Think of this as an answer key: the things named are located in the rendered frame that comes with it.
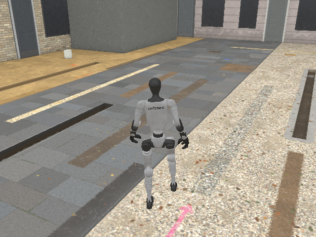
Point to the left robot hand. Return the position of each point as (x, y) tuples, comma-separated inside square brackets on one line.
[(136, 136)]

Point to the robot right forearm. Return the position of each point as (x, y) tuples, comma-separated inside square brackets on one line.
[(181, 131)]

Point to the left robot shin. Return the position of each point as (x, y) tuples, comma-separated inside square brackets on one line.
[(148, 186)]

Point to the robot left upper arm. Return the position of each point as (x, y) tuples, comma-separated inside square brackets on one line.
[(138, 113)]

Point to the robot left forearm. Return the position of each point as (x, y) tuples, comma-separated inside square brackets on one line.
[(133, 129)]

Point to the robot right upper arm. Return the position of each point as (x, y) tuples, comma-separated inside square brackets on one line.
[(174, 111)]

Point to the right robot hand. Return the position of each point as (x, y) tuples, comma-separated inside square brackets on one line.
[(186, 142)]

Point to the robot right thigh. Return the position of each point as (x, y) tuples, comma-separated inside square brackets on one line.
[(170, 145)]

